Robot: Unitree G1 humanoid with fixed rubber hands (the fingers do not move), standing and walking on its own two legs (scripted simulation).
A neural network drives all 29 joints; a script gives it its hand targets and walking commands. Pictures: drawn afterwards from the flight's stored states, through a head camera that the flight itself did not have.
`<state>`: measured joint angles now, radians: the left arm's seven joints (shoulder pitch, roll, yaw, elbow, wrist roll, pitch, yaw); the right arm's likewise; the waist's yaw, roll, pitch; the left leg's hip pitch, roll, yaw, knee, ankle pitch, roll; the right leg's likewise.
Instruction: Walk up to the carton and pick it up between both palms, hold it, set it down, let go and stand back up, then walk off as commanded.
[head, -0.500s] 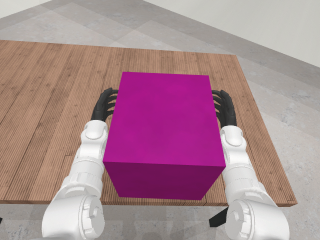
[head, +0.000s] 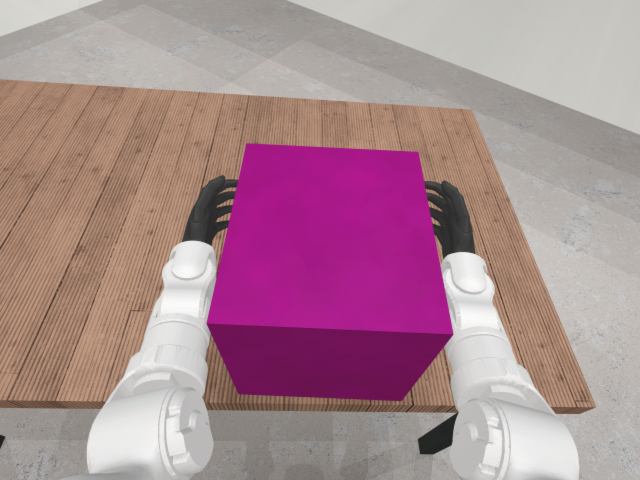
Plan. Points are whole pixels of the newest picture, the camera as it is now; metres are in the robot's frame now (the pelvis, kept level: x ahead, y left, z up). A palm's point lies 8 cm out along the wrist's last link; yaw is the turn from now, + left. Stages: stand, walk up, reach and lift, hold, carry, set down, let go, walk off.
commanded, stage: set down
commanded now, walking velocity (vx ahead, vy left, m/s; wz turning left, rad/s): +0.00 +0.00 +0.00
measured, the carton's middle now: (326, 276) +0.39 -0.01 +0.01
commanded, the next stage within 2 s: none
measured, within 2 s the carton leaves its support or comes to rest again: rests again in 0.38 s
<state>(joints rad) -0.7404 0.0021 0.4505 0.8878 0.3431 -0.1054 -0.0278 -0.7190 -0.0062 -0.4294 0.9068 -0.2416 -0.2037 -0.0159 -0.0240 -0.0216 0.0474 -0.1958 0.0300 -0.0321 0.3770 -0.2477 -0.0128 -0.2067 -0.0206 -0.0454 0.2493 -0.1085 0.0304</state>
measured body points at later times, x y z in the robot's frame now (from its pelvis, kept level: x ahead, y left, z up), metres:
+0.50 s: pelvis +0.00 +0.00 +0.00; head +0.07 +0.01 +0.44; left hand +0.44 +0.17 +0.03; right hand +0.42 -0.17 +0.05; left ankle -0.04 +0.12 -0.75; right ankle +0.01 -0.14 -0.75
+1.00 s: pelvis -0.04 -0.02 -0.01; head +0.01 -0.02 +0.44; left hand +0.43 +0.20 +0.10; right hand +0.41 -0.21 +0.10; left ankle -0.04 +0.12 -0.75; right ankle +0.01 -0.14 -0.75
